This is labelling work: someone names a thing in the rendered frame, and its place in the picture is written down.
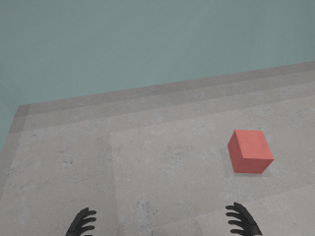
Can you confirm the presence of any carton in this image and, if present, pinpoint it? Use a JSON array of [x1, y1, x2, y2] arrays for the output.
[[227, 130, 274, 174]]

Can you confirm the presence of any right robot hand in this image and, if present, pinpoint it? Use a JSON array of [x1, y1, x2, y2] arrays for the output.
[[225, 202, 263, 236]]

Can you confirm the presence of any left robot hand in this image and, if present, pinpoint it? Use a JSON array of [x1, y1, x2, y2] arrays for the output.
[[65, 207, 96, 236]]

